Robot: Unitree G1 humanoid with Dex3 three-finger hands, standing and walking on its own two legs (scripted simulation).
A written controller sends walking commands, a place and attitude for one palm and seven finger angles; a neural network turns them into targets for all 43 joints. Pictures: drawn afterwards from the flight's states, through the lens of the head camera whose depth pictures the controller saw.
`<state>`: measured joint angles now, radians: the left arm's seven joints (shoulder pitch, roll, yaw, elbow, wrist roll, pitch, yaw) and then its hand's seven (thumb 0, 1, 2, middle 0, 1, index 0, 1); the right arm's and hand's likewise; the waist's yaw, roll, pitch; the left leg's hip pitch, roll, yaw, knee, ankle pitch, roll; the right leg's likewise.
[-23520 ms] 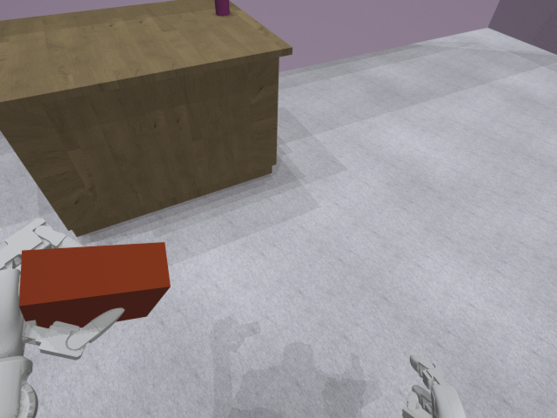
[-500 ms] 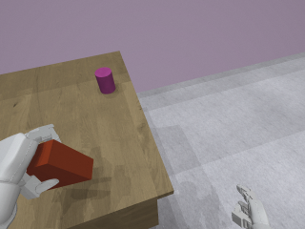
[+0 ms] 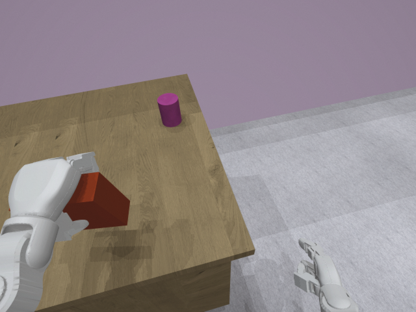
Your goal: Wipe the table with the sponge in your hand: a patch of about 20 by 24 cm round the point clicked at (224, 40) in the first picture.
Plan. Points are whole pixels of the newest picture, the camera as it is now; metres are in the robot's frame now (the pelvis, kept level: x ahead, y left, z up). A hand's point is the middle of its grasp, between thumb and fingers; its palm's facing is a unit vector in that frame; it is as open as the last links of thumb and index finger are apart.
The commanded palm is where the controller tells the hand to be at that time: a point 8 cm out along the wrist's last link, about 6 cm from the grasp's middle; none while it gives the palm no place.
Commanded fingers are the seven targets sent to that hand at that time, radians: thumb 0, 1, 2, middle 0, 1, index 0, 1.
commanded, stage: turn the palm down, sponge in hand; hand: left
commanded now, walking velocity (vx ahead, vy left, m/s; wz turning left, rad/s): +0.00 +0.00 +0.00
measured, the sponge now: (83, 209) +0.23 +0.28 +0.09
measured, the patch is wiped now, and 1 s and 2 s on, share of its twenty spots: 0.00 0.00 0.00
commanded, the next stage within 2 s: move the sponge above the wiping area in 0.58 s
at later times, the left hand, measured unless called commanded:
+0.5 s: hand (77, 181) +0.25 +0.27 +0.16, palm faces +0.21 -0.05 -0.98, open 9.2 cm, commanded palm +0.21 +0.23 +0.19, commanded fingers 0.00 0.10 1.30 -1.20 -1.60 -1.20 -1.60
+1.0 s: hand (91, 212) +0.23 +0.26 +0.10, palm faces +0.01 -0.18 -0.98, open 9.2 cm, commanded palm +0.21 +0.24 +0.18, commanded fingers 0.00 0.10 1.30 -1.20 -1.60 -1.20 -1.60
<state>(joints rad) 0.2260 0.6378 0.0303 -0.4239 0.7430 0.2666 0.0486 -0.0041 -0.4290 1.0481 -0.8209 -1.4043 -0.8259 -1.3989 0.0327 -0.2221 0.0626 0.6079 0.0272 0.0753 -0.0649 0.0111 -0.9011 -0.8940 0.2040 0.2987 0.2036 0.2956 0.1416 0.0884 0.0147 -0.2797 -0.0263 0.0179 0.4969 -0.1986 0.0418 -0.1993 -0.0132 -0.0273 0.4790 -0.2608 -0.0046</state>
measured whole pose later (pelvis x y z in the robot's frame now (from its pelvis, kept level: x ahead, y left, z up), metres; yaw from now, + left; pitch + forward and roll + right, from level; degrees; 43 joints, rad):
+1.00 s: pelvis +0.03 -0.04 +0.00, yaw -1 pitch -1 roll +1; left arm 0.33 0.51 0.04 -0.34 0.74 0.50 -0.01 0.00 -0.43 1.05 -0.82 -1.42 -0.82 -1.42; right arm 0.03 -0.30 0.02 0.61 0.06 0.08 -0.04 0.01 -0.90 -0.89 0.20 0.30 0.20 0.30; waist 0.10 0.13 0.00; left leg -0.21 0.00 0.02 0.46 -0.23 0.00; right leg -0.16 0.02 -0.02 0.48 -0.30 -0.04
